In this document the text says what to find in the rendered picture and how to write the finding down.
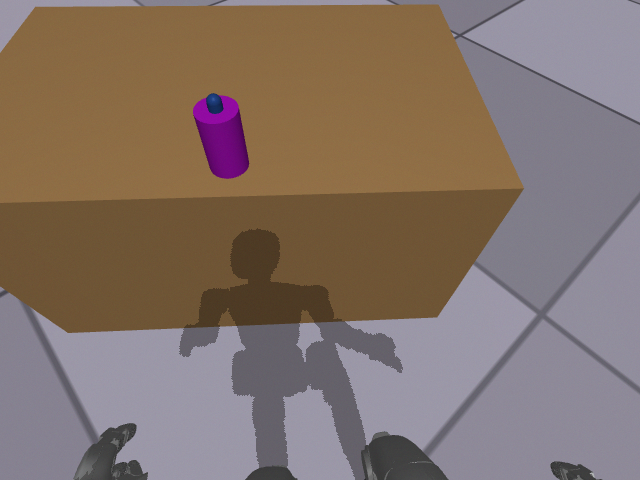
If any left robot hand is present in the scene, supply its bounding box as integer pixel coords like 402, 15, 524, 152
73, 423, 148, 480

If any bottle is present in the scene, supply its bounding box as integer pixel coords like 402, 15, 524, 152
193, 93, 249, 179

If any right robot hand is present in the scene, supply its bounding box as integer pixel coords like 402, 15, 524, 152
550, 461, 602, 480

